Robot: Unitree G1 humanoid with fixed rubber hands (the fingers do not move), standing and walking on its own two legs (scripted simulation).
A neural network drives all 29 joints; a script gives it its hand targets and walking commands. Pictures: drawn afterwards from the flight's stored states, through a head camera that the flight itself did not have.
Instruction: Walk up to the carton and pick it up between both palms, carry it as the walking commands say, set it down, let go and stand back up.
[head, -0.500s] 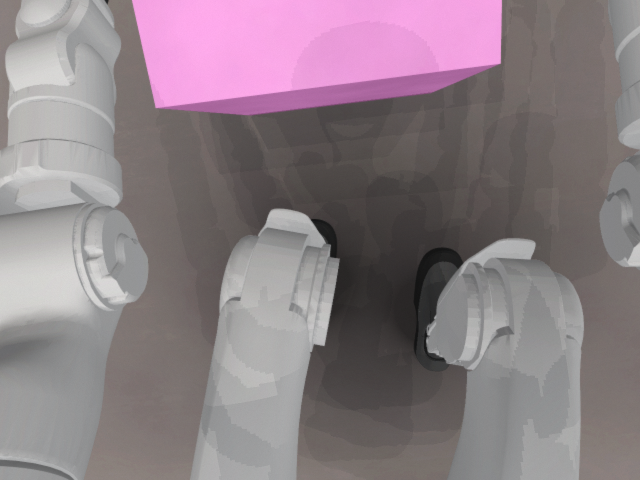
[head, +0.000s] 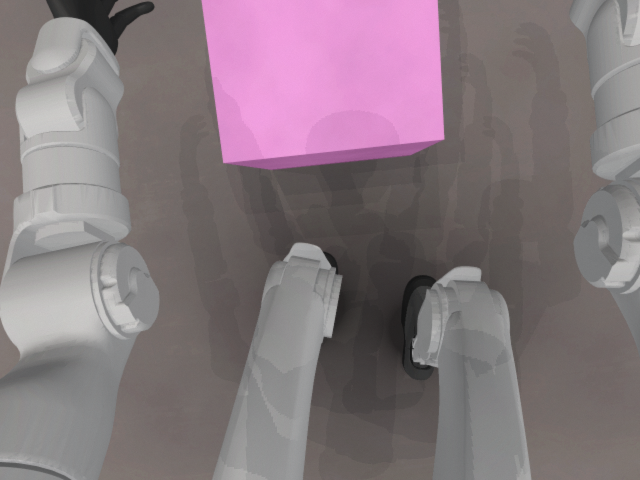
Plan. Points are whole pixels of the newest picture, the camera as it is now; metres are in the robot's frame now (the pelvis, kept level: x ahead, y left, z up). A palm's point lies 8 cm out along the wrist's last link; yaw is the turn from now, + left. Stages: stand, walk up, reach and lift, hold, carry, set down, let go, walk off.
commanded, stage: set down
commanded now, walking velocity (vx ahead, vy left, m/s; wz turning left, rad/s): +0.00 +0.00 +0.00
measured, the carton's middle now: (326, 55) +0.57 +0.12 -0.35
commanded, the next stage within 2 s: let go in 0.72 s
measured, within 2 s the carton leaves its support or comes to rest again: neither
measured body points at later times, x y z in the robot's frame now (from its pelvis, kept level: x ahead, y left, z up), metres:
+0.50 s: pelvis +0.02 +0.00 +0.14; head +0.35 +0.04 +0.45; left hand +0.51 +0.33 +0.05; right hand +0.63 -0.11 +0.05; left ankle +0.10 +0.10 -0.45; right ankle +0.09 -0.11 -0.45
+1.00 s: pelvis +0.06 +0.01 +0.22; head +0.34 +0.03 +0.56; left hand +0.45 +0.31 +0.09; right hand +0.53 -0.14 +0.09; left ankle +0.11 +0.10 -0.45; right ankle +0.09 -0.11 -0.45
